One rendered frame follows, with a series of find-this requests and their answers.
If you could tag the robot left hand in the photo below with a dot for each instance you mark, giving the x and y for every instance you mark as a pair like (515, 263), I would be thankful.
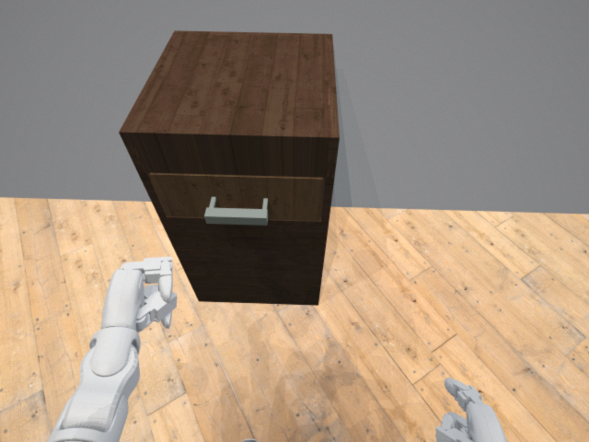
(126, 295)

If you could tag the robot right hand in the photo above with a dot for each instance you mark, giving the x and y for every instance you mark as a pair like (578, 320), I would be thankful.
(482, 423)

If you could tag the cabinet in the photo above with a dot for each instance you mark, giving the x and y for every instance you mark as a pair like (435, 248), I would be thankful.
(242, 103)

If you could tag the drawer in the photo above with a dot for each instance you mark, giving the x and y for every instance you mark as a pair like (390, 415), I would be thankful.
(292, 198)

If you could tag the handle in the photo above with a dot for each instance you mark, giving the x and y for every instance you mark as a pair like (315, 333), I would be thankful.
(236, 216)

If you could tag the robot left forearm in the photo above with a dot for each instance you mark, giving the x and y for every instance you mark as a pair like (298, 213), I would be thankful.
(109, 372)

